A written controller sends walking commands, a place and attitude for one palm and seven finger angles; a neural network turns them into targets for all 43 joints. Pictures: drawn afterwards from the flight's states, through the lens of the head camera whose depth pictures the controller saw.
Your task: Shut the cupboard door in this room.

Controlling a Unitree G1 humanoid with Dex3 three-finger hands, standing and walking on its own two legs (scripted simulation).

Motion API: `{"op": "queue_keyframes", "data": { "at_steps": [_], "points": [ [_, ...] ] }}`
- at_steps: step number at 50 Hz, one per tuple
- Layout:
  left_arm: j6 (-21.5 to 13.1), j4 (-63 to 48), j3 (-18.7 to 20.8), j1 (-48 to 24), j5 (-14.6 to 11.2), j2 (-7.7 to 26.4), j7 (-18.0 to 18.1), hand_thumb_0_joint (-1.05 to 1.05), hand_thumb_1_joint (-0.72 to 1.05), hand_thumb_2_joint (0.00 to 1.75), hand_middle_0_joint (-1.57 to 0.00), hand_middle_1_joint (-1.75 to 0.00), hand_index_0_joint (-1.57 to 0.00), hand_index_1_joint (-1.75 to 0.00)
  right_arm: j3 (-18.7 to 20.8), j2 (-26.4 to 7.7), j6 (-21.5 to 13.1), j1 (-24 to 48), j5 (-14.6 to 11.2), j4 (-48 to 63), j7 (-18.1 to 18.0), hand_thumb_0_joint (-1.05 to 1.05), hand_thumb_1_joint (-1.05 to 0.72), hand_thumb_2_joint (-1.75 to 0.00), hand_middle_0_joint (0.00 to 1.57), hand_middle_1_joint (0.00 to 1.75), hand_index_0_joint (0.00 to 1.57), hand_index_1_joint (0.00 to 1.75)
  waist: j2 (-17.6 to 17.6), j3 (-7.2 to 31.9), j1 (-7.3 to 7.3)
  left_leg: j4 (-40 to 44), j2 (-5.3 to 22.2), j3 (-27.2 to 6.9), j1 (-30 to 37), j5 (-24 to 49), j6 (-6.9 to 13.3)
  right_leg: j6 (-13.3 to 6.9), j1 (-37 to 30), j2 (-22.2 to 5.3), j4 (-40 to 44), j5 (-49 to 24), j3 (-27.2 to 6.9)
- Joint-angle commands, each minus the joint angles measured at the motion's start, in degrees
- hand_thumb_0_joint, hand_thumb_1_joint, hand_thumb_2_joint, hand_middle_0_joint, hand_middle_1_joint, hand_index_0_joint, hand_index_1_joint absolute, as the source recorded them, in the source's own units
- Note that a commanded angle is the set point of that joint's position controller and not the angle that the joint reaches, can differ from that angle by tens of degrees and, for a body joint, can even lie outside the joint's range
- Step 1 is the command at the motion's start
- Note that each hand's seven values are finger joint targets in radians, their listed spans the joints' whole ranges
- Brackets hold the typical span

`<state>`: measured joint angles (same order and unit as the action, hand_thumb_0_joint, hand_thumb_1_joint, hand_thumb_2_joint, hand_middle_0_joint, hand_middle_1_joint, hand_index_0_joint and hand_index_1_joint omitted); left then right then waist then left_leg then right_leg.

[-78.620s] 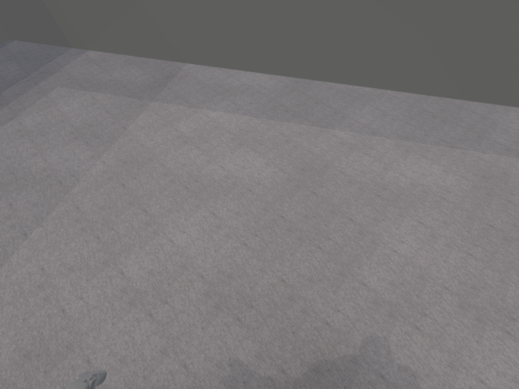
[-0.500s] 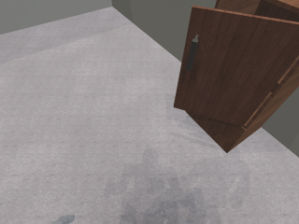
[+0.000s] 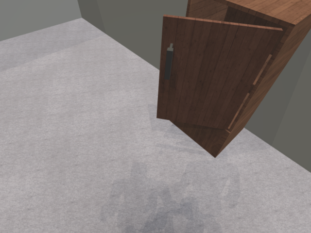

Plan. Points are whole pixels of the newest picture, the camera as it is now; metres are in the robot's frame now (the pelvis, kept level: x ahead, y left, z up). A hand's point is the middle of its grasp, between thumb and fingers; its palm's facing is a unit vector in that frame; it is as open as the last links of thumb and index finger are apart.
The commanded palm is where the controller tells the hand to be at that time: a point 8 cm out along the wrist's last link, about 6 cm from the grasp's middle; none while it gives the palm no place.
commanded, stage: turn to face it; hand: left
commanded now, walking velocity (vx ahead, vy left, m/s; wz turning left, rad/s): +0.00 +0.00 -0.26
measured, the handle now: (169, 61) +0.76 +0.00 +0.01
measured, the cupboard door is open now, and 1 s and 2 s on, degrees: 36 36 36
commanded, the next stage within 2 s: take the last steps up to it in 0.02 s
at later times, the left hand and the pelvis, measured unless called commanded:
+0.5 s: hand (107, 227) +0.16 +0.15 -0.15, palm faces -0.20 -0.96 -0.21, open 7.4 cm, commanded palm none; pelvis +0.03 -0.03 +0.00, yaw -9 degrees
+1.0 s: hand (123, 229) +0.17 +0.11 -0.19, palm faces -0.08 -0.99 -0.13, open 7.3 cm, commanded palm none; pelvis +0.20 -0.06 -0.01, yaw -8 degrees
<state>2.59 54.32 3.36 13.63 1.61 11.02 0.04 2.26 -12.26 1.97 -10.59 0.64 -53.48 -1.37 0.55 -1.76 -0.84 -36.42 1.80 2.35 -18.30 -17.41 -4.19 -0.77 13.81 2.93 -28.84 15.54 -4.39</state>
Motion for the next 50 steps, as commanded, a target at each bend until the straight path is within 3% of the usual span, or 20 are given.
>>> {"op": "queue_keyframes", "data": {
  "at_steps": [1,2,3,5,8,13,19,23,24,25,26,27,29,33,41,44,45,46,47,50],
  "points": [
    [-0.75,-4.79,1.49,0.74,-1.45,4.94,0.51,0.00,0.90,0.90,-0.20,-0.30,-0.20,-0.30,2.09,-12.85,-2.36,-7.36,0.83,2.13,-1.01,0.00,-0.90,-0.90,0.20,0.30,0.20,0.30,-18.02,5.00,2.05,19.44,20.07,-20.28,15.42,19.41,9.38,0.38,13.45,-0.13,-13.05,12.51,0.22],
    [-0.41,-5.01,1.74,-0.72,-1.00,6.48,0.59,0.00,0.90,0.90,-0.20,-0.30,-0.20,-0.30,1.99,-12.74,-1.80,-6.59,1.29,2.78,-1.26,0.00,-0.90,-0.90,0.20,0.30,0.20,0.30,-14.28,2.82,2.73,20.55,23.33,-20.72,8.95,17.48,13.74,0.66,11.74,-1.02,-22.89,18.58,0.59],
    [-0.08,-4.71,2.01,-1.11,-0.56,6.64,0.24,0.00,0.90,0.90,-0.20,-0.30,-0.20,-0.30,1.41,-11.18,-1.94,-4.47,1.48,3.22,-1.57,0.00,-0.90,-0.90,0.20,0.30,0.20,0.30,-9.91,0.87,1.65,21.32,21.40,-18.22,6.25,17.27,14.33,1.01,12.43,-1.95,-28.42,16.01,-0.16],
    [0.23,-3.18,2.39,-0.80,-0.20,6.90,-0.19,0.00,0.90,0.90,-0.20,-0.30,-0.20,-0.30,0.75,-9.08,-2.34,-2.73,1.44,3.25,-1.87,0.00,-0.90,-0.90,0.20,0.30,0.20,0.30,-10.93,0.38,0.74,19.85,18.18,-13.43,6.72,24.91,13.38,1.72,14.36,-2.95,-33.65,12.73,0.21],
    [0.24,-2.47,1.66,-0.54,-0.39,5.01,-0.74,0.00,0.90,0.90,-0.20,-0.30,-0.20,-0.30,0.69,-8.76,-2.53,-4.60,1.50,2.15,-1.79,0.00,-0.90,-0.90,0.20,0.30,0.20,0.30,-9.00,2.92,1.37,18.76,15.81,-8.08,12.36,23.89,12.25,2.32,14.21,-3.06,-29.97,10.49,2.99],
    [-0.01,-3.60,1.35,-5.60,0.12,4.61,-2.22,0.00,0.90,0.90,-0.20,-0.30,-0.20,-0.30,2.04,-10.01,-3.04,-9.66,1.66,-0.78,-1.29,0.00,-0.90,-0.90,0.20,0.30,0.20,0.30,-9.24,0.45,4.21,24.40,18.06,-9.98,14.59,-0.81,12.28,1.88,17.91,-5.08,-24.22,7.86,4.79],
    [-0.99,-3.93,0.77,-9.11,0.20,3.95,-3.12,0.00,0.90,0.90,-0.20,-0.30,-0.20,-0.30,2.67,-10.45,-3.59,-12.24,1.88,-3.32,-0.64,0.00,-0.90,-0.90,0.20,0.30,0.20,0.30,-9.06,-1.80,5.15,24.76,18.08,-8.05,12.70,-3.05,12.02,0.80,12.24,-4.89,-11.18,7.49,7.69],
    [-1.56,-0.12,1.54,-0.08,0.06,4.92,-2.86,0.00,0.90,0.90,-0.20,-0.30,-0.20,-0.30,2.52,-10.03,-3.42,-9.35,1.55,-4.05,-0.16,0.00,-0.90,-0.90,0.20,0.30,0.20,0.30,-5.98,-0.32,-0.07,17.72,14.21,-2.63,1.58,-6.64,8.75,-0.29,-7.21,-2.56,2.67,-0.49,9.93],
    [-2.19,1.50,2.09,4.09,0.08,7.54,-2.28,0.00,0.90,0.90,-0.20,-0.30,-0.20,-0.30,2.17,-7.88,-3.48,-8.71,1.11,-3.94,0.25,0.00,-0.90,-0.90,0.20,0.30,0.20,0.30,1.22,0.40,-2.30,10.16,10.36,1.02,-6.31,-8.58,6.75,-1.87,-16.88,-5.66,8.50,3.05,5.10],
    [-3.02,3.49,3.11,10.26,0.42,12.72,-1.33,0.00,0.90,0.90,-0.20,-0.30,-0.20,-0.30,0.92,-3.46,-3.73,-7.01,0.42,-2.12,0.59,0.00,-0.90,-0.90,0.20,0.30,0.20,0.30,16.00,1.74,-5.16,-4.55,2.26,9.04,-18.20,-15.28,3.55,-6.98,-24.62,-18.54,15.51,14.79,-12.68],
    [-2.97,4.27,3.30,12.47,-0.40,14.86,-0.54,0.00,0.90,0.90,-0.20,-0.30,-0.20,-0.30,0.75,-4.57,-3.43,-2.58,0.76,-0.12,0.72,0.00,-0.90,-0.90,0.20,0.30,0.20,0.30,16.54,-0.89,-6.53,-16.94,1.83,4.30,-21.73,-19.38,3.88,-11.16,-18.47,-25.02,21.76,19.99,-21.76],
    [-2.91,3.30,2.90,9.36,-0.62,13.76,-0.38,0.00,0.90,0.90,-0.20,-0.30,-0.20,-0.30,1.27,-5.18,-3.45,-1.96,0.87,-0.16,1.02,0.00,-0.90,-0.90,0.20,0.30,0.20,0.30,10.10,-3.78,-4.57,-22.33,2.81,1.13,-23.47,-14.88,4.24,-12.16,-14.62,-24.56,22.38,20.35,-18.48],
    [-3.88,2.89,2.04,3.95,-0.69,9.43,0.28,0.00,0.90,0.90,-0.20,-0.30,-0.20,-0.30,1.67,-4.66,-3.12,-4.25,1.13,-2.53,1.08,0.00,-0.90,-0.90,0.20,0.30,0.20,0.30,11.15,-5.82,-1.33,-25.77,5.27,-0.44,-22.39,-7.86,3.83,-11.52,-10.67,-21.50,21.92,16.56,-14.34],
    [-5.67,3.19,0.35,1.84,-0.75,5.67,0.20,0.00,0.90,0.90,-0.20,-0.30,-0.20,-0.30,1.20,-1.87,-2.75,-7.36,1.32,-4.06,1.86,0.00,-0.90,-0.90,0.20,0.30,0.20,0.30,4.30,-5.23,2.46,-21.15,5.05,1.50,-16.05,0.53,2.22,-10.30,-6.22,-16.52,20.26,-6.23,0.13],
    [-6.40,7.47,0.19,6.40,-0.35,6.57,0.66,0.00,0.90,0.90,-0.20,-0.30,-0.20,-0.30,0.62,-0.96,-4.11,-0.89,0.84,-1.15,2.33,0.00,-0.90,-0.90,0.20,0.30,0.20,0.30,4.88,-3.17,1.31,-2.27,2.59,3.89,-11.22,3.04,4.11,-10.09,-13.95,-16.69,14.26,-24.48,1.60],
    [-6.03,7.86,0.14,6.30,-0.71,5.89,0.64,0.00,0.90,0.90,-0.20,-0.30,-0.20,-0.30,1.25,-3.68,-4.93,-11.05,1.32,-4.91,1.47,0.00,-0.90,-0.90,0.20,0.30,0.20,0.30,0.63,0.78,6.19,5.96,-0.49,4.42,8.92,10.26,5.60,-6.89,-6.68,-12.50,-2.76,-31.00,5.55],
    [-5.81,7.01,0.10,7.94,-1.16,4.07,0.63,0.00,0.90,0.90,-0.20,-0.30,-0.20,-0.30,2.07,-8.07,-5.35,-17.83,2.03,-6.14,0.76,0.00,-0.90,-0.90,0.20,0.30,0.20,0.30,-7.79,6.21,8.16,9.20,9.18,-9.31,20.96,14.81,9.82,-3.97,3.38,-7.48,-15.77,-17.33,8.08],
    [-5.68,5.72,-0.72,9.65,-1.78,2.08,0.29,0.00,0.90,0.90,-0.20,-0.30,-0.20,-0.30,2.90,-12.70,-5.14,-22.92,2.15,-7.09,0.14,0.00,-0.90,-0.90,0.20,0.30,0.20,0.30,-17.67,10.21,8.39,16.56,22.77,-27.83,28.97,18.41,16.46,-2.12,14.09,-0.51,-33.42,15.93,10.41],
    [-5.35,4.50,-0.61,6.86,-1.14,3.55,0.48,0.00,0.90,0.90,-0.20,-0.30,-0.20,-0.30,2.64,-12.96,-4.43,-21.00,1.41,-6.58,-0.31,0.00,-0.90,-0.90,0.20,0.30,0.20,0.30,-11.64,8.10,7.74,20.00,24.95,-30.03,24.07,13.56,18.79,-3.01,16.55,-2.18,-41.17,18.71,4.27],
    [-4.49,4.75,-0.13,3.36,-0.30,2.97,-0.13,0.00,0.90,0.90,-0.20,-0.30,-0.20,-0.30,0.85,-5.72,-5.02,-9.86,1.02,-3.33,-0.58,0.00,-0.90,-0.90,0.20,0.30,0.20,0.30,-5.70,-2.08,3.52,24.23,19.33,-18.27,7.02,9.40,14.64,-1.32,17.20,-8.02,-42.12,7.32,2.32]
  ]
}}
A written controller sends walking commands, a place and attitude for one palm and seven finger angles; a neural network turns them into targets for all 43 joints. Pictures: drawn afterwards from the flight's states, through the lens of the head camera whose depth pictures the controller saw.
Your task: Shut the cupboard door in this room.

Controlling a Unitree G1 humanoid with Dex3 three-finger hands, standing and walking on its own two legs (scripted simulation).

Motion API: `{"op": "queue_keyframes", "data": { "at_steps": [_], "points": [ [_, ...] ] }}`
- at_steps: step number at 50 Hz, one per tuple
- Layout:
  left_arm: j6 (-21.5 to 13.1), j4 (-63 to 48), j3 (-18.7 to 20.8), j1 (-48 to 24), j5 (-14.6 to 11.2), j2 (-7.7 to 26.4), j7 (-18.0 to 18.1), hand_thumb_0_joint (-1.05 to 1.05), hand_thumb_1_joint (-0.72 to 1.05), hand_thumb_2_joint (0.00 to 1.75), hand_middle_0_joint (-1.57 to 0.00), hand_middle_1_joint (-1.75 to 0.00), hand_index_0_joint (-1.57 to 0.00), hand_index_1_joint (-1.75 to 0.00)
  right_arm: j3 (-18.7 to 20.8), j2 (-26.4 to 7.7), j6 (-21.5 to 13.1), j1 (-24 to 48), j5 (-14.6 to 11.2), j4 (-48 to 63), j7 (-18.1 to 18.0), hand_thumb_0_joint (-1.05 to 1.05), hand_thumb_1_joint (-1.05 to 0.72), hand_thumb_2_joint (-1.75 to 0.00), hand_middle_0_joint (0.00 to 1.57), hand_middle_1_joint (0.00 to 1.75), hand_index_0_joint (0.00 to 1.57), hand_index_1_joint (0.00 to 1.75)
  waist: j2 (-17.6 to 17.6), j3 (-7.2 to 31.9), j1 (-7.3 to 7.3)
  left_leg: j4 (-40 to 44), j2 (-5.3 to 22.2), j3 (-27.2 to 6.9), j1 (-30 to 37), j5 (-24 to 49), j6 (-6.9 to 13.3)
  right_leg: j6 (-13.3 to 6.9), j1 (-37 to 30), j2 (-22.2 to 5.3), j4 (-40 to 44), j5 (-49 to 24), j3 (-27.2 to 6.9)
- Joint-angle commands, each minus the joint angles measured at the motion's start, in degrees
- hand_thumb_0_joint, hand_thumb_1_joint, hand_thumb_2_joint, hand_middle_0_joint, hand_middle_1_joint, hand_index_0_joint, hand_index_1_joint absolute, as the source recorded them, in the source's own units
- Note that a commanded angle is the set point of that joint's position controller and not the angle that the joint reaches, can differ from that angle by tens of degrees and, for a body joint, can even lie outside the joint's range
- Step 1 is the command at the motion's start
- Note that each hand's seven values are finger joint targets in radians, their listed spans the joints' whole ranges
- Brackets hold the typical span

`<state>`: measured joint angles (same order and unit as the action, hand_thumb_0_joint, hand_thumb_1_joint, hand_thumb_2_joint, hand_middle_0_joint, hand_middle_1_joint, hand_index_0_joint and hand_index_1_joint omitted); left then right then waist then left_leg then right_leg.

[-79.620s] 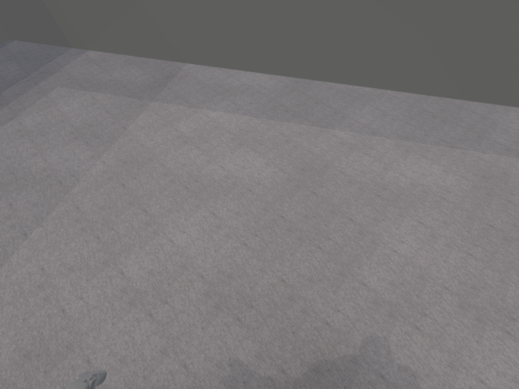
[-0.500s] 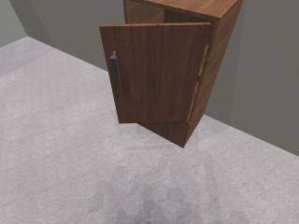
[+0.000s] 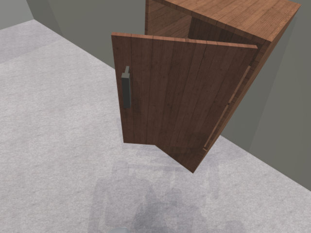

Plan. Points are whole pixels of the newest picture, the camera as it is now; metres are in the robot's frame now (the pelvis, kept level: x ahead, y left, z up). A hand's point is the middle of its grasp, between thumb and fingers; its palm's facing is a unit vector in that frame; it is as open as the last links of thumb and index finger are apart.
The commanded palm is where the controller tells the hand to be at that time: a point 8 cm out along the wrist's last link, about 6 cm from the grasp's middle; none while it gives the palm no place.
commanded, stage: take the last steps up to it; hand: left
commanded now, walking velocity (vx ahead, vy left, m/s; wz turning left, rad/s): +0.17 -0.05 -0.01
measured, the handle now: (127, 87) +0.55 +0.14 +0.02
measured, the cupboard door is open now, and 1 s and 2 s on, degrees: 36 36 36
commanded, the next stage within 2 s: come to a stop and stand still in 0.08 s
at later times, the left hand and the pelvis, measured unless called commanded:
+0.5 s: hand (111, 214) +0.19 +0.14 -0.15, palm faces +0.04 -0.98 -0.21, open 7.3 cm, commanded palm none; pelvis +0.11 -0.04 +0.01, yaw +2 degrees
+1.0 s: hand out of the picture +0.08 +0.21 -0.16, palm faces +0.06 -0.98 -0.19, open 7.4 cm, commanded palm none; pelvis +0.08 +0.01 +0.02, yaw +1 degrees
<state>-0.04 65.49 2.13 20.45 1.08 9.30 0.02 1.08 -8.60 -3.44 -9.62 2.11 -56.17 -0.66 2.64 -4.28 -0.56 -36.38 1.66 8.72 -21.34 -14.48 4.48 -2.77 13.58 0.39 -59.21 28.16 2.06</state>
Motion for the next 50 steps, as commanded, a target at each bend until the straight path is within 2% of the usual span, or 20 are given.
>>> {"op": "queue_keyframes", "data": {
  "at_steps": [1,5,10,13,15,16,17,19,21,23,26,31,32,33,34,35,36,39,46,50],
  "points": [
    [-1.25,-6.14,1.16,-2.63,0.46,3.41,-0.29,0.00,0.90,0.90,-0.20,-0.30,-0.20,-0.30,1.65,-8.18,0.03,-9.58,-0.52,-0.82,-1.34,0.00,-0.90,-0.90,0.20,0.30,0.20,0.30,-7.67,-0.20,1.78,24.60,17.28,-19.80,8.07,9.02,4.68,1.30,15.81,-5.81,-8.85,-7.70,-3.94],
    [0.05,-6.44,1.00,-1.09,0.36,1.48,-0.34,0.00,0.90,0.90,-0.20,-0.30,-0.20,-0.30,1.89,-8.18,-0.05,-8.55,-0.55,-0.88,-1.39,0.00,-0.90,-0.90,0.20,0.30,0.20,0.30,-6.55,4.15,0.30,23.79,14.84,-12.40,9.89,13.97,5.20,2.55,11.76,-5.60,3.33,-9.58,-1.43],
    [0.27,-8.33,0.77,-5.39,0.49,1.30,-0.41,0.00,0.90,0.90,-0.20,-0.30,-0.20,-0.30,2.08,-8.64,1.29,-7.31,-0.41,-1.31,-0.98,0.00,-0.90,-0.90,0.20,0.30,0.20,0.30,-8.60,-0.09,0.50,23.41,13.66,-10.91,4.92,5.47,5.19,3.28,5.53,-4.16,18.71,-12.75,1.42],
    [-0.29,-6.38,0.65,-0.69,0.32,2.87,0.45,0.00,0.90,0.90,-0.20,-0.30,-0.20,-0.30,1.43,-7.02,1.93,-6.02,-1.15,-2.19,-1.17,0.00,-0.90,-0.90,0.20,0.30,0.20,0.30,-4.96,2.57,-2.39,13.73,8.23,-6.25,3.92,10.39,0.11,4.10,-5.86,-3.00,33.27,-24.61,0.79],
    [-1.52,-6.11,0.74,-0.89,0.40,8.88,1.22,0.00,0.90,0.90,-0.20,-0.30,-0.20,-0.30,0.76,-3.61,2.35,-9.17,-1.98,-2.55,-0.70,0.00,-0.90,-0.90,0.20,0.30,0.20,0.30,5.18,3.39,-0.72,9.37,1.50,-3.79,1.48,-3.94,-5.04,-0.44,-8.11,-14.22,38.36,-43.62,-13.32],
    [-1.36,-6.78,0.75,-3.11,0.18,11.17,1.24,0.00,0.90,0.90,-0.20,-0.30,-0.20,-0.30,0.94,-3.71,3.14,-12.24,-2.13,-3.52,-0.61,0.00,-0.90,-0.90,0.20,0.30,0.20,0.30,4.64,4.48,1.09,8.49,0.80,-3.48,6.04,-8.30,-5.56,-3.49,-4.82,-18.92,39.21,-43.54,-14.07],
    [-0.73,-7.66,0.56,-5.27,0.13,11.66,1.31,0.00,0.90,0.90,-0.20,-0.30,-0.20,-0.30,1.13,-3.30,3.70,-13.11,-2.10,-4.09,-0.42,0.00,-0.90,-0.90,0.20,0.30,0.20,0.30,0.05,3.83,1.95,8.31,0.45,-4.15,9.74,-6.71,-5.36,-3.33,-0.66,-18.46,38.45,-41.06,-12.44],
    [-0.76,-7.19,1.17,-6.35,-0.17,10.91,1.93,0.00,0.90,0.90,-0.20,-0.30,-0.20,-0.30,1.62,-4.54,4.84,-12.80,-1.93,-4.84,-0.80,0.00,-0.90,-0.90,0.20,0.30,0.20,0.30,10.03,5.63,1.25,5.44,1.13,-3.47,8.71,-3.00,-6.14,-3.57,-4.82,-16.58,36.37,-52.00,-11.72],
    [-0.53,-7.13,1.82,-4.79,0.05,11.44,2.56,0.00,0.90,0.90,-0.20,-0.30,-0.20,-0.30,2.17,-6.02,5.25,-11.52,-1.80,-3.63,-0.98,0.00,-0.90,-0.90,0.20,0.30,0.20,0.30,11.81,6.95,-0.71,-3.22,0.06,-4.22,2.69,-13.37,-6.80,-6.62,-10.69,-20.04,35.27,-68.89,-13.02],
    [0.00,-7.12,2.86,-3.00,0.51,12.13,3.27,0.00,0.90,0.90,-0.20,-0.30,-0.20,-0.30,2.63,-6.66,5.82,-7.94,-1.86,-1.85,-1.22,0.00,-0.90,-0.90,0.20,0.30,0.20,0.30,9.67,8.33,-3.06,-15.30,-0.95,-7.24,-3.01,-19.18,-7.09,-10.16,-14.40,-23.30,34.93,-75.35,-15.13],
    [0.68,-8.71,3.67,-5.64,0.88,12.88,3.57,0.00,0.90,0.90,-0.20,-0.30,-0.20,-0.30,2.76,-6.07,6.32,-4.79,-2.03,0.19,-0.94,0.00,-0.90,-0.90,0.20,0.30,0.20,0.30,6.43,9.98,-2.86,-19.07,-1.08,-9.96,-4.80,-19.07,-7.37,-10.50,-14.09,-22.65,34.59,-69.01,-11.90],
    [1.62,-11.34,3.39,-11.86,0.90,11.66,2.75,0.00,0.90,0.90,-0.20,-0.30,-0.20,-0.30,2.54,-5.13,5.59,-11.12,-1.88,-1.00,-0.28,0.00,-0.90,-0.90,0.20,0.30,0.20,0.30,8.73,10.75,2.15,5.69,-1.28,-5.99,10.33,0.38,-7.35,-3.28,-2.01,-15.79,31.94,-40.29,-6.19],
    [2.09,-11.42,3.00,-11.46,0.44,9.71,2.58,0.00,0.90,0.90,-0.20,-0.30,-0.20,-0.30,2.55,-6.42,5.12,-12.08,-1.67,-1.48,-0.24,0.00,-0.90,-0.90,0.20,0.30,0.20,0.30,3.68,9.44,2.68,12.61,0.80,-7.45,15.90,6.72,-7.12,-0.66,3.70,-12.44,28.43,-26.81,-4.49],
    [2.70,-11.84,2.08,-9.08,-0.14,5.87,2.37,0.00,0.90,0.90,-0.20,-0.30,-0.20,-0.30,3.21,-10.96,4.31,-10.62,-0.96,-0.20,-0.40,0.00,-0.90,-0.90,0.20,0.30,0.20,0.30,-12.48,8.03,1.78,19.53,11.25,-19.97,14.93,11.35,-4.17,3.12,10.16,-5.23,21.00,-6.79,-0.64],
    [3.46,-12.30,1.61,-9.00,-0.09,4.67,2.60,0.00,0.90,0.90,-0.20,-0.30,-0.20,-0.30,3.74,-13.65,4.31,-8.63,-0.55,1.31,-0.97,0.00,-0.90,-0.90,0.20,0.30,0.20,0.30,-18.69,5.97,2.17,22.30,18.45,-26.84,6.78,14.26,-0.08,4.60,8.96,-1.47,13.15,4.95,-2.47],
    [3.74,-12.37,1.76,-9.41,-0.19,5.51,2.55,0.00,0.90,0.90,-0.20,-0.30,-0.20,-0.30,3.07,-14.15,4.34,-5.31,-0.12,2.47,-1.33,0.00,-0.90,-0.90,0.20,0.30,0.20,0.30,-15.36,3.56,1.49,23.35,19.45,-26.16,-0.04,8.78,3.20,3.71,6.09,-1.83,9.29,3.53,-6.66],
    [3.96,-11.38,1.98,-9.31,0.06,6.22,2.03,0.00,0.90,0.90,-0.20,-0.30,-0.20,-0.30,2.50,-12.13,3.83,-2.78,-0.02,2.77,-1.94,0.00,-0.90,-0.90,0.20,0.30,0.20,0.30,-9.82,0.42,0.42,24.24,16.92,-23.96,0.51,8.81,3.26,3.60,8.36,-1.68,6.43,-0.48,-6.84],
    [3.94,-8.94,2.35,-7.14,0.05,7.14,1.23,0.00,0.90,0.90,-0.20,-0.30,-0.20,-0.30,1.62,-10.37,3.51,-1.98,-0.19,2.41,-2.67,0.00,-0.90,-0.90,0.20,0.30,0.20,0.30,-10.37,-2.44,-0.29,22.65,14.30,-19.99,4.50,14.28,0.52,4.38,12.25,-1.34,1.61,-6.45,-8.45],
    [3.41,-9.50,1.99,-6.75,-0.12,6.72,0.66,0.00,0.90,0.90,-0.20,-0.30,-0.20,-0.30,2.55,-10.97,3.09,-8.41,-0.61,-0.06,-3.38,0.00,-0.90,-0.90,0.20,0.30,0.20,0.30,-8.50,5.18,2.32,19.03,16.37,-19.14,21.76,26.80,4.17,5.27,14.44,-1.37,5.87,-5.20,-6.67],
    [3.21,-10.23,1.46,-8.75,-0.06,5.33,0.44,0.00,0.90,0.90,-0.20,-0.30,-0.20,-0.30,3.22,-11.37,3.28,-10.42,-0.50,-1.44,-3.21,0.00,-0.90,-0.90,0.20,0.30,0.20,0.30,-9.94,5.93,3.87,17.68,16.39,-18.84,23.51,31.02,5.05,4.77,11.57,-1.74,12.26,-2.77,-3.90]
  ]
}}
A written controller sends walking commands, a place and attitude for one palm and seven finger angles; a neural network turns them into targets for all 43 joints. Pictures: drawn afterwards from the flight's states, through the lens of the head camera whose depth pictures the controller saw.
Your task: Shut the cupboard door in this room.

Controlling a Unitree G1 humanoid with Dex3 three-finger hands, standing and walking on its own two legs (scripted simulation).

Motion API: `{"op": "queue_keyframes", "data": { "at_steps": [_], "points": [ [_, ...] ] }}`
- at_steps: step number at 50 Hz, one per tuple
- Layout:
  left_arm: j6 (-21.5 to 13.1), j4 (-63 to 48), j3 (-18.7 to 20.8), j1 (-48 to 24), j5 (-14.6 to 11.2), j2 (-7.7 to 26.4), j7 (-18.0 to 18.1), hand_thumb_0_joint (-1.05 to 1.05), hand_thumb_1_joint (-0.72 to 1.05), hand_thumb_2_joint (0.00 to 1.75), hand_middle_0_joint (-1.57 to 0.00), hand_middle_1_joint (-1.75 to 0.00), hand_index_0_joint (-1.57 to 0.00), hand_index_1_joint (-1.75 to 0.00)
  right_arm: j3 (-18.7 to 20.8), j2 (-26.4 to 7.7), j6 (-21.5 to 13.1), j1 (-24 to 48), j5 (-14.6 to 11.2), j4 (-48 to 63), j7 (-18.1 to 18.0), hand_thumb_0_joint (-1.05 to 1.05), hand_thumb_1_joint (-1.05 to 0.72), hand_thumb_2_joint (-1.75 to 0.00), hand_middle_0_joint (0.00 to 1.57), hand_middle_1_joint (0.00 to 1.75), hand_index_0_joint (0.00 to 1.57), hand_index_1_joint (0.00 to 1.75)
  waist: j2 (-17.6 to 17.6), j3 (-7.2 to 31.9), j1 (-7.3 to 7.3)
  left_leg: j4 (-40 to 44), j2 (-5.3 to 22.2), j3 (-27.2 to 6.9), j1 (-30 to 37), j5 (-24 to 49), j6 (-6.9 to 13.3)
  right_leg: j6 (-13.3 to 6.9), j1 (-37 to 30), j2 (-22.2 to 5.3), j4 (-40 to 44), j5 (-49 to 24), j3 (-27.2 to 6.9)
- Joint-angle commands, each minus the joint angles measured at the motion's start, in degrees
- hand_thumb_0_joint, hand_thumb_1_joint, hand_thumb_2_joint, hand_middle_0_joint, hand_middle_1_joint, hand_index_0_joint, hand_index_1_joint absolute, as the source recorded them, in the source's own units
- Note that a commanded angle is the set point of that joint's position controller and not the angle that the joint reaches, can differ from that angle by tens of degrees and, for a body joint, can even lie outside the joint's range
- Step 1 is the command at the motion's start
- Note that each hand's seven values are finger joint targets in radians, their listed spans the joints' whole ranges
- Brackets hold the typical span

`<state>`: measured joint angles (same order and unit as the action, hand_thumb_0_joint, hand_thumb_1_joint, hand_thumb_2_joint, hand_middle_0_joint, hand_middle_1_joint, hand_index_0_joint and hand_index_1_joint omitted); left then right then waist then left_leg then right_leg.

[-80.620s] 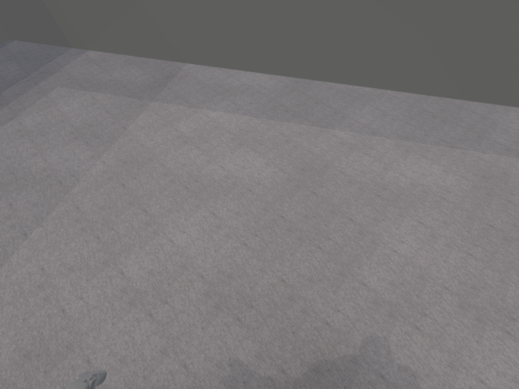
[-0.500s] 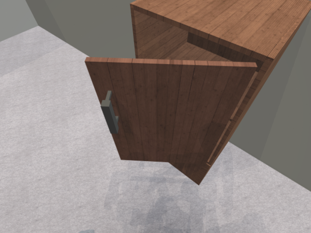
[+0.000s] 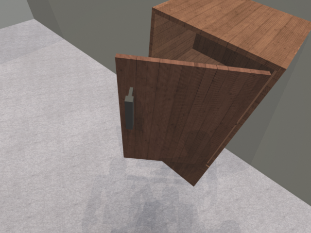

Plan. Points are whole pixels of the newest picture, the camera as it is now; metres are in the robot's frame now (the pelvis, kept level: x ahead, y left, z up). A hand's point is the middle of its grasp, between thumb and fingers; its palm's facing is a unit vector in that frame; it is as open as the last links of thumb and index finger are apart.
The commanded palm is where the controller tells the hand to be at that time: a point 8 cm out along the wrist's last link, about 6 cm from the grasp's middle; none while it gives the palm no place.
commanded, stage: come to a stop and stand still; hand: left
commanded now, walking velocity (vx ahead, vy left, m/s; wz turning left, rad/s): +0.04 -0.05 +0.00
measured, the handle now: (130, 108) +0.47 +0.12 +0.00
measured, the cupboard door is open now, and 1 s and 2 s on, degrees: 36 36 36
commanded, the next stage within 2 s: look again from close up in 0.74 s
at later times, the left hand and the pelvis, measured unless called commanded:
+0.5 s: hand out of the picture +0.03 +0.11 -0.18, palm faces +0.03 -0.98 -0.21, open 7.2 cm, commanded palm none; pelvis -0.01 -0.07 +0.00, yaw +1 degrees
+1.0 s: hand out of the picture -0.02 +0.11 -0.19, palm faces +0.02 -0.99 -0.17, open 7.4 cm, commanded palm none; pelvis +0.00 -0.05 -0.01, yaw +0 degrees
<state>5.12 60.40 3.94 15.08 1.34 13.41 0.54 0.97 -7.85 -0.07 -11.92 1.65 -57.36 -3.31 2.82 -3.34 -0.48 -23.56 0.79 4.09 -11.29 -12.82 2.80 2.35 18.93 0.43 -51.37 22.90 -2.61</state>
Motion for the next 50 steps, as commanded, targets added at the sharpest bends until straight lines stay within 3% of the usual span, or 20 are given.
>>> {"op": "queue_keyframes", "data": {
  "at_steps": [1,5,7,8,9,10,11,13,15,18,20,29,41,42,43,44,45,46,48,50],
  "points": [
    [-2.00,-5.07,-0.46,-3.59,-0.37,0.83,-0.10,0.00,0.90,0.90,-0.20,-0.30,-0.20,-0.30,3.38,-12.27,-0.01,-8.13,0.02,-0.70,-0.47,0.00,-0.90,-0.90,0.20,0.30,0.20,0.30,-11.12,5.05,3.75,4.84,16.87,-13.97,12.88,28.76,6.56,-0.54,4.80,-1.82,6.22,2.76,1.25],
    [-2.34,-3.38,-0.70,-0.52,-0.59,-0.14,0.04,0.00,0.90,0.90,-0.20,-0.30,-0.20,-0.30,3.25,-11.77,0.17,-5.54,-0.18,-1.18,0.06,0.00,-0.90,-0.90,0.20,0.30,0.20,0.30,-12.12,3.72,1.76,5.19,14.41,-13.14,4.02,19.34,5.42,-1.69,-5.67,-0.93,17.77,-1.79,3.73],
    [-2.82,-1.67,-0.63,3.25,-0.50,0.24,0.35,0.00,0.90,0.90,-0.20,-0.30,-0.20,-0.30,3.13,-11.16,0.28,-4.23,-0.79,-1.50,0.35,0.00,-0.90,-0.90,0.20,0.30,0.20,0.30,-9.21,3.98,-0.42,3.14,11.49,-11.07,-1.69,10.46,2.66,-2.07,-14.10,-1.23,28.64,-12.17,4.02],
    [-3.34,-1.29,-0.49,4.08,-0.24,1.58,0.70,0.00,0.90,0.90,-0.20,-0.30,-0.20,-0.30,2.83,-9.22,0.31,-4.24,-1.15,-1.55,0.65,0.00,-0.90,-0.90,0.20,0.30,0.20,0.30,-4.09,2.86,-0.82,0.56,8.10,-8.59,-5.57,3.58,0.12,-2.90,-16.69,-4.26,33.62,-13.40,-0.33],
    [-3.97,-1.17,-0.52,2.58,-0.10,3.96,0.99,0.00,0.90,0.90,-0.20,-0.30,-0.20,-0.30,2.15,-5.71,0.53,-4.21,-1.51,-1.51,1.01,0.00,-0.90,-0.90,0.20,0.30,0.20,0.30,3.51,0.43,0.16,-1.70,3.52,-4.44,-8.21,-4.54,-2.65,-5.49,-14.60,-10.91,37.23,-10.22,-7.53],
    [-4.19,-1.67,-0.66,0.32,-0.29,5.94,0.93,0.00,0.90,0.90,-0.20,-0.30,-0.20,-0.30,1.50,-4.56,1.04,-4.23,-1.18,-1.34,1.40,0.00,-0.90,-0.90,0.20,0.30,0.20,0.30,7.24,-2.13,0.98,-3.81,1.64,-2.26,-5.27,-8.29,-3.62,-8.22,-6.18,-15.40,40.91,-1.56,-10.32],
    [-4.06,-2.39,-0.96,-1.89,-0.23,5.98,0.80,0.00,0.90,0.90,-0.20,-0.30,-0.20,-0.30,1.39,-4.62,1.24,-4.96,-0.76,-1.60,1.84,0.00,-0.90,-0.90,0.20,0.30,0.20,0.30,4.46,-3.19,1.88,-4.95,1.19,-2.22,-1.86,-6.67,-3.46,-8.96,-0.70,-15.05,41.28,3.68,-9.76],
    [-5.12,-1.26,-1.38,-2.15,-0.63,3.36,1.00,0.00,0.90,0.90,-0.20,-0.30,-0.20,-0.30,1.13,-4.50,0.95,-6.15,-0.23,-3.77,1.73,0.00,-0.90,-0.90,0.20,0.30,0.20,0.30,8.30,-3.32,1.85,-4.22,2.06,-2.62,-1.31,1.24,-3.60,-8.48,-3.44,-10.89,38.17,-10.33,-6.87],
    [-5.42,-0.87,-1.90,-2.09,-0.99,1.89,1.14,0.00,0.90,0.90,-0.20,-0.30,-0.20,-0.30,1.11,-4.96,0.45,-8.44,-0.57,-5.37,1.62,0.00,-0.90,-0.90,0.20,0.30,0.20,0.30,5.48,-1.99,2.25,-1.08,3.17,-4.05,1.31,6.44,-3.59,-6.86,-4.71,-8.74,35.23,-15.35,-3.71],
    [-5.26,-0.19,-1.94,-1.08,-1.13,1.52,1.13,0.00,0.90,0.90,-0.20,-0.30,-0.20,-0.30,0.84,-5.75,0.12,-8.19,-0.64,-6.50,1.43,0.00,-0.90,-0.90,0.20,0.30,0.20,0.30,-0.44,-1.76,1.31,1.16,4.38,-4.89,1.47,8.57,-3.67,-5.49,-6.47,-6.88,34.76,-13.47,-2.72],
    [-5.27,0.22,-1.85,-0.26,-1.15,1.77,1.13,0.00,0.90,0.90,-0.20,-0.30,-0.20,-0.30,0.64,-5.45,-0.08,-7.92,-0.71,-6.86,1.31,0.00,-0.90,-0.90,0.20,0.30,0.20,0.30,-3.54,-0.49,0.91,1.40,4.67,-4.88,1.08,10.50,-3.60,-5.36,-9.34,-6.59,33.60,-18.14,-2.47],
    [-5.39,1.48,-1.92,1.36,-0.97,1.06,1.46,0.00,0.90,0.90,-0.20,-0.30,-0.20,-0.30,0.64,-5.23,0.27,-7.13,-0.89,-7.27,0.89,0.00,-0.90,-0.90,0.20,0.30,0.20,0.30,0.23,-0.84,0.83,1.35,4.91,-3.90,3.10,9.05,-3.79,-4.94,-9.58,-6.40,34.49,-22.28,-2.22],
    [-5.47,2.66,-2.22,4.04,-0.83,-0.29,1.63,0.00,0.90,0.90,-0.20,-0.30,-0.20,-0.30,0.51,-5.47,0.15,-5.31,-1.01,-6.95,0.49,0.00,-0.90,-0.90,0.20,0.30,0.20,0.30,-1.52,-1.33,0.89,1.51,5.28,-4.06,4.84,10.51,-3.48,-4.67,-9.19,-5.98,33.87,-24.60,-2.09],
    [-8.32,4.31,-2.14,11.05,0.18,1.35,4.17,0.00,0.90,0.90,-0.20,-0.30,-0.20,-0.30,0.62,-6.39,-1.32,1.72,-1.53,-2.37,1.25,0.00,-0.90,-0.90,0.20,0.30,0.20,0.30,-2.45,-0.68,-2.25,-14.12,4.33,-0.77,-1.09,7.67,-4.29,0.14,-8.84,-10.91,32.67,-56.30,-7.60],
    [-8.86,1.49,-1.75,8.59,-0.03,4.27,3.87,0.00,0.90,0.90,-0.20,-0.30,-0.20,-0.30,0.26,-3.27,-0.82,-1.48,-1.37,0.07,1.74,0.00,-0.90,-0.90,0.20,0.30,0.20,0.30,-1.69,1.79,1.30,-13.99,2.31,-3.69,-5.90,-7.22,-2.93,-2.85,-13.02,-12.96,29.52,-57.03,-7.72],
    [-9.02,0.12,-1.45,6.68,0.00,4.56,3.46,0.00,0.90,0.90,-0.20,-0.30,-0.20,-0.30,0.29,-3.05,-0.83,-1.62,-0.73,0.29,1.85,0.00,-0.90,-0.90,0.20,0.30,0.20,0.30,-5.80,3.80,1.03,-11.57,2.15,-2.44,-5.32,-5.68,-2.73,-5.87,-15.59,-14.17,27.71,-62.40,-7.44],
    [-8.77,0.16,-2.07,5.92,-0.02,3.63,3.25,0.00,0.90,0.90,-0.20,-0.30,-0.20,-0.30,0.26,-3.06,-0.95,-3.55,-1.09,-0.13,1.75,0.00,-0.90,-0.90,0.20,0.30,0.20,0.30,-3.06,5.19,2.04,-8.88,2.50,-2.28,-2.44,-4.21,-2.77,-7.19,-13.26,-11.85,26.99,-51.00,-4.62],
    [-8.68,-0.59,-2.59,5.28,-0.11,2.20,3.06,0.00,0.90,0.90,-0.20,-0.30,-0.20,-0.30,0.29,-3.77,-1.16,-4.85,-1.12,-0.33,1.81,0.00,-0.90,-0.90,0.20,0.30,0.20,0.30,-2.08,5.46,2.44,-6.46,2.21,-3.13,-0.07,0.49,-2.81,-6.72,-11.46,-9.01,25.70,-42.80,-3.26],
    [-7.99,-1.41,-3.01,5.08,-0.41,0.00,2.90,0.00,0.90,0.90,-0.20,-0.30,-0.20,-0.30,0.50,-6.24,-1.80,-6.14,-1.07,-0.12,1.62,0.00,-0.90,-0.90,0.20,0.30,0.20,0.30,-1.98,5.08,2.01,-4.90,5.14,-6.04,1.38,10.79,-1.50,-5.23,-8.19,-5.26,25.36,-26.09,-1.49],
    [-7.50,-1.45,-3.16,5.91,-0.43,-0.16,2.80,0.00,0.90,0.90,-0.20,-0.30,-0.20,-0.30,0.27,-6.87,-2.12,-5.82,-0.90,-0.11,1.37,0.00,-0.90,-0.90,0.20,0.30,0.20,0.30,-5.28,4.46,1.20,-5.23,5.69,-6.65,1.73,17.70,-0.89,-5.08,-8.18,-4.28,24.62,-22.30,-0.83]
  ]
}}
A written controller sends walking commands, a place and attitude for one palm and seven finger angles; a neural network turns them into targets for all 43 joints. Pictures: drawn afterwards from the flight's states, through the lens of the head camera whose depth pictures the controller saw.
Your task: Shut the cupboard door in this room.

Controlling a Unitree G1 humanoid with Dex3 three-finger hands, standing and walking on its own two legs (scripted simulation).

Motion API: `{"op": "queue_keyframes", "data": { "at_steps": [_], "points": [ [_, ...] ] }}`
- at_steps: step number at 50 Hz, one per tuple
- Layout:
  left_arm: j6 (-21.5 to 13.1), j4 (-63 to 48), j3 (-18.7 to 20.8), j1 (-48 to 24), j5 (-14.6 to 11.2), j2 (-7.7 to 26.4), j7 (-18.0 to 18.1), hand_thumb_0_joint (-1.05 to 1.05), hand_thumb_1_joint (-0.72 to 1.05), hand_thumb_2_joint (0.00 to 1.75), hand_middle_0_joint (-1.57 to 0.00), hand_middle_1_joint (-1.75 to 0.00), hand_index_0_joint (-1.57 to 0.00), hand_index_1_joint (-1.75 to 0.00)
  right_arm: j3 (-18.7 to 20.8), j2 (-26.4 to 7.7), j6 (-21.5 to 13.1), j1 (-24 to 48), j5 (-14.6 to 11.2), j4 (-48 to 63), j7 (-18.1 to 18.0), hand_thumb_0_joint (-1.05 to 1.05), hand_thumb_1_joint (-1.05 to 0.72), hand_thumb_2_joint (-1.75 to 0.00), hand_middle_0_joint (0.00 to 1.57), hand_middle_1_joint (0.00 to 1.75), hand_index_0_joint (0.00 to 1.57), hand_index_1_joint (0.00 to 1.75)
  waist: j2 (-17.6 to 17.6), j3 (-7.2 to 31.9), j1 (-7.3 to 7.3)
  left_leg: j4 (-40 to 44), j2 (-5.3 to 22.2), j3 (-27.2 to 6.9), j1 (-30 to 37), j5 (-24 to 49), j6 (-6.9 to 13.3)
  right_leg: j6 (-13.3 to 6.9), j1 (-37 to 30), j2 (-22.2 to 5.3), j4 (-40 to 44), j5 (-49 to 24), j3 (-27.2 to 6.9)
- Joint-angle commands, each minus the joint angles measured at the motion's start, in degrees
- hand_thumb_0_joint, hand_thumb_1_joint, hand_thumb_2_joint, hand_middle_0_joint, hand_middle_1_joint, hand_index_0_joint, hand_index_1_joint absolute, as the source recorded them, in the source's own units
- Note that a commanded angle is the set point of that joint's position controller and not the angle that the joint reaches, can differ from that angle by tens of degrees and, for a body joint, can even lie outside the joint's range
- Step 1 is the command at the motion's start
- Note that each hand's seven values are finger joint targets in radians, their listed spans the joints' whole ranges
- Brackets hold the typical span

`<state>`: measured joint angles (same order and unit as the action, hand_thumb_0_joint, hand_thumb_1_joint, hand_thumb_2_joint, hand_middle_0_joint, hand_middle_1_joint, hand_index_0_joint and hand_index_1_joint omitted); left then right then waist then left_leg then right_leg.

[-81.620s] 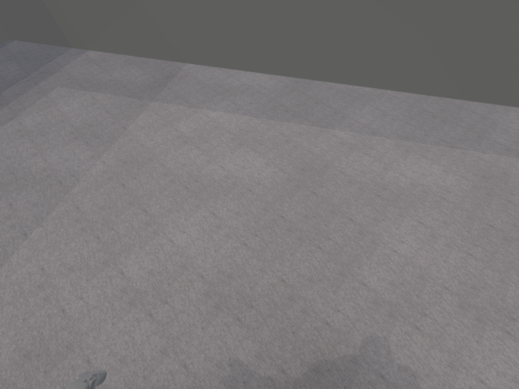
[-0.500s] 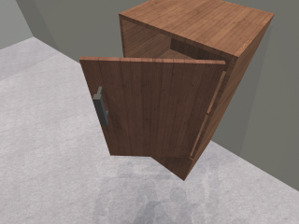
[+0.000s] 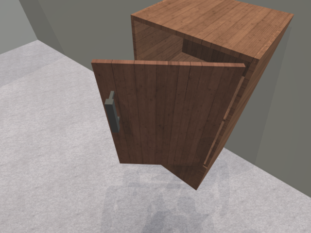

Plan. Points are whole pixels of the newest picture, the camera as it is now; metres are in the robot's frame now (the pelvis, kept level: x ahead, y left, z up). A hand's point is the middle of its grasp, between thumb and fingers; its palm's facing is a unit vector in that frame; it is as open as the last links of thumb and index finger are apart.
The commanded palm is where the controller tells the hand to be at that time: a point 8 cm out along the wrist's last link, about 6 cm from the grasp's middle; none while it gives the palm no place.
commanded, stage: look again from close up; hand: left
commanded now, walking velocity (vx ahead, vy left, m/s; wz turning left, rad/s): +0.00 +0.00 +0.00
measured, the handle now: (114, 112) +0.47 +0.17 +0.01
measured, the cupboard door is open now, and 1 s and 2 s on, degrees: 36 36 36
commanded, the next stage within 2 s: raise the hand and make a fist in 0.32 s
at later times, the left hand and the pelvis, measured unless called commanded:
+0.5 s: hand out of the picture +0.06 +0.24 -0.13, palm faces +0.16 -0.96 -0.23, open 7.4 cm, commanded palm +0.09 +0.27 -0.06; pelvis -0.02 +0.03 +0.00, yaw +0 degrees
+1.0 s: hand out of the picture +0.10 +0.21 -0.03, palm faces +0.11 -0.99 -0.08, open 5.4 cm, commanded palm +0.10 +0.26 -0.04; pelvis -0.07 -0.01 -0.10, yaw +3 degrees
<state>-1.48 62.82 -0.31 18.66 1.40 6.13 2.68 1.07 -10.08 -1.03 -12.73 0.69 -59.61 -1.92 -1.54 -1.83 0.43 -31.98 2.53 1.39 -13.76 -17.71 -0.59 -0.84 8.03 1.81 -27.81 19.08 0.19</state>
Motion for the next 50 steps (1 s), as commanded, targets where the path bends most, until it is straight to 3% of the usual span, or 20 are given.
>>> {"op": "queue_keyframes", "data": {
  "at_steps": [1,5,11,19,21,22,23,24,25,26,28,29,32,33,36,37,40,44,47,50],
  "points": [
    [-0.56,-3.85,1.13,2.37,-0.45,7.30,0.60,0.00,0.90,0.90,-0.20,-0.30,-0.20,-0.30,0.18,-4.77,-1.06,-4.39,0.09,2.32,-0.12,0.00,-0.90,-0.90,0.20,0.30,0.20,0.30,-1.83,1.21,-0.03,3.88,3.92,-4.34,3.44,22.17,2.74,-1.76,3.50,-5.44,1.23,-15.63,-3.64],
    [0.29,-4.32,0.88,1.82,-0.39,7.98,0.22,0.00,0.90,0.90,-0.20,-0.30,-0.20,-0.30,0.04,-5.25,-0.86,-3.42,0.11,2.88,0.09,0.00,-0.90,-0.90,0.20,0.30,0.20,0.30,0.85,-3.92,-0.58,7.58,3.50,-5.62,-0.41,13.68,3.34,-1.31,5.35,-4.91,2.29,-7.33,-3.60],
    [0.88,-5.15,0.89,0.78,-0.40,9.37,-0.21,0.00,0.90,0.90,-0.20,-0.30,-0.20,-0.30,0.08,-6.74,-0.92,-2.83,0.20,2.98,0.38,0.00,-0.90,-0.90,0.20,0.30,0.20,0.30,0.71,-4.13,-1.02,11.79,3.46,-7.01,-1.31,6.12,3.87,-0.75,5.26,-5.09,2.55,-3.64,-2.99],
    [0.82,-4.88,0.90,0.23,-0.45,10.66,-0.49,0.00,0.90,0.90,-0.20,-0.30,-0.20,-0.30,-0.08,-7.11,-1.27,-3.12,-0.03,1.75,0.36,0.00,-0.90,-0.90,0.20,0.30,0.20,0.30,0.99,-0.98,-1.27,12.12,3.47,-6.21,1.34,9.85,4.08,-0.31,3.25,-6.06,3.20,-6.52,-2.62],
    [-0.15,-3.27,0.64,3.19,0.14,10.46,1.57,0.00,0.90,0.90,-0.20,-0.30,-0.20,-0.30,0.04,-8.92,-0.97,-0.05,-0.70,4.51,0.76,0.00,-0.90,-0.90,0.20,0.30,0.20,0.30,4.16,-2.27,-2.06,1.31,4.66,-4.18,0.43,20.81,2.19,0.45,5.69,-8.29,5.24,-15.92,-4.50],
    [-15.30,-98.12,29.61,-48.33,-6.12,48.52,2.47,0.00,0.90,0.90,-0.20,-0.30,-0.20,-0.30,3.40,-19.57,-11.96,-5.67,-1.08,19.36,-4.16,0.00,-0.90,-0.90,0.20,0.30,0.20,0.30,0.33,20.47,7.96,-0.89,1.71,-6.45,19.28,29.53,2.00,-0.29,7.67,-2.79,-7.72,-22.44,2.92],
    [-9.90,-76.27,4.19,-4.85,-7.48,16.10,1.29,0.00,0.90,0.90,-0.22,-0.32,-0.22,-0.32,-1.19,-10.98,-17.03,-0.72,-4.26,19.60,-5.31,0.00,-0.90,-0.90,0.20,0.30,0.20,0.30,-18.30,28.36,0.73,1.03,2.04,-5.80,24.31,35.19,0.03,0.27,13.87,-0.45,-13.66,-8.38,5.45],
    [-7.45,-76.45,7.93,-3.92,-10.24,16.76,3.34,0.00,0.90,0.90,-0.24,-0.34,-0.24,-0.34,-0.57,-11.34,-18.76,-0.91,-2.89,17.56,-5.02,0.00,-0.90,-0.90,0.20,0.30,0.20,0.30,-14.20,27.76,-1.15,4.26,2.08,-4.94,19.56,39.85,-2.70,-0.34,10.29,-0.59,-10.43,-4.33,5.18],
    [-1.73,-61.24,-1.96,9.25,-9.82,-0.30,2.59,0.00,0.90,0.90,-0.25,-0.36,-0.25,-0.36,-0.41,-7.55,-19.29,-0.71,-3.14,15.33,-2.95,0.00,-0.90,-0.90,0.20,0.30,0.20,0.30,-9.72,17.53,1.26,6.02,2.01,-6.20,11.74,30.13,-2.30,0.75,15.79,-1.50,-9.37,-2.19,5.11],
    [-3.96,-70.12,0.89,-4.65,-10.47,5.31,3.11,0.00,0.90,0.90,-0.27,-0.38,-0.27,-0.38,1.66,-11.38,-19.84,-1.52,-3.23,18.64,-1.74,0.00,-0.90,-0.90,0.20,0.30,0.20,0.30,-7.14,7.71,2.92,4.84,1.03,-6.91,2.62,13.56,-1.58,0.44,16.55,-2.12,-7.94,-3.18,4.62],
    [-9.57,-59.20,6.14,-2.13,-9.78,8.27,0.80,0.00,0.90,0.90,-0.31,-0.42,-0.31,-0.42,1.80,-11.46,-20.34,0.84,-2.39,21.27,-1.32,0.00,-0.90,-0.90,0.20,0.30,0.20,0.30,2.07,-4.06,3.58,0.89,-1.89,-6.83,-11.41,-3.42,-0.31,-0.03,23.60,-2.19,-5.84,0.81,5.88],
    [-12.69,-51.71,9.47,5.70,-10.24,8.46,-1.31,0.00,0.90,0.90,-0.33,-0.44,-0.33,-0.44,2.54,-11.22,-20.05,1.27,-2.56,22.62,-0.78,0.00,-0.90,-0.90,0.20,0.30,0.20,0.30,6.39,-6.28,1.28,-1.49,-2.74,-6.06,-16.07,-4.70,-0.41,-0.43,25.72,-2.05,-6.49,4.15,6.19],
    [-26.13,-44.33,13.14,18.30,-14.71,6.22,-12.25,0.00,0.90,0.90,-0.38,-0.50,-0.38,-0.50,3.97,-10.44,-19.60,3.53,-1.01,26.95,1.03,0.00,-0.90,-0.90,0.20,0.30,0.20,0.30,19.44,3.77,-3.85,-13.70,-3.29,-3.19,-24.42,0.88,-0.84,-0.94,31.69,-1.20,-17.26,4.21,6.27],
    [-30.18,-44.69,14.13,18.96,-16.40,7.10,-16.54,0.00,0.90,0.90,-0.40,-0.52,-0.40,-0.52,4.49,-10.65,-19.29,4.14,-0.88,28.52,1.48,0.00,-0.90,-0.90,0.20,0.30,0.20,0.30,19.75,7.58,-4.71,-16.59,-3.77,-2.43,-26.60,1.58,-1.01,-1.04,31.12,-1.53,-19.92,2.46,5.12],
    [-35.36,-48.64,20.65,15.59,-19.57,15.09,-26.23,0.00,0.90,0.90,-0.46,-0.58,-0.46,-0.58,4.97,-11.35,-18.85,5.81,-1.83,34.35,2.23,0.00,-0.90,-0.90,0.20,0.30,0.20,0.30,5.73,15.88,-6.34,-22.65,-5.01,-0.24,-29.96,1.37,-0.48,-1.44,30.11,-2.96,-24.75,0.91,-0.16],
    [-34.63,-52.88,21.08,12.66,-20.28,16.24,-27.28,0.00,0.90,0.90,-0.47,-0.60,-0.47,-0.60,4.77,-11.45,-18.65,6.70,-2.03,36.10,1.91,0.00,-0.90,-0.90,0.20,0.30,0.20,0.30,-0.18,18.00,-6.51,-23.49,-5.02,0.36,-29.66,0.18,0.07,-1.46,31.25,-2.81,-25.30,3.52,-0.94],
    [-33.08,-68.17,21.07,1.24,-22.48,18.74,-25.98,0.00,0.90,0.90,-0.53,-0.66,-0.53,-0.66,4.14,-11.23,-18.42,6.36,-2.30,39.05,0.74,0.00,-0.90,-0.90,0.20,0.30,0.20,0.30,-7.38,20.47,-4.15,-26.04,-3.95,-0.78,-30.38,-6.01,1.03,-0.95,35.78,-2.71,-23.64,14.99,-4.72],
    [-36.80,-87.06,16.51,-11.01,-21.71,18.81,-22.13,0.00,0.90,0.90,-0.60,-0.74,-0.60,-0.74,2.95,-11.13,-19.52,3.81,-1.63,37.19,-1.62,0.00,-0.90,-0.90,0.20,0.30,0.20,0.30,-6.71,21.38,1.36,-30.29,-2.29,-3.24,-29.18,-6.94,2.58,-0.87,40.76,-1.20,-24.67,15.42,-5.31],
    [-35.70,-83.09,10.74,-7.24,-21.10,14.92,-23.18,0.00,0.90,0.90,-0.66,-0.80,-0.66,-0.80,2.39,-11.57,-19.80,2.75,-2.17,35.10,-3.17,0.00,-0.90,-0.90,0.20,0.30,0.20,0.30,-4.13,16.52,3.17,-31.79,-1.74,-3.72,-31.84,-8.40,2.81,-0.73,42.91,-0.59,-24.32,16.66,-4.84],
    [-28.81,-73.78,10.95,-5.34,-20.93,16.15,-25.65,0.00,0.90,0.90,-0.71,-0.86,-0.71,-0.86,1.85,-11.68,-19.20,2.02,-3.07,34.51,-4.26,0.00,-0.90,-0.90,0.20,0.30,0.20,0.30,-0.64,14.45,2.94,-32.04,-1.80,-3.95,-35.70,-9.06,2.70,-0.08,41.72,-0.81,-22.49,18.41,-5.55]
  ]
}}
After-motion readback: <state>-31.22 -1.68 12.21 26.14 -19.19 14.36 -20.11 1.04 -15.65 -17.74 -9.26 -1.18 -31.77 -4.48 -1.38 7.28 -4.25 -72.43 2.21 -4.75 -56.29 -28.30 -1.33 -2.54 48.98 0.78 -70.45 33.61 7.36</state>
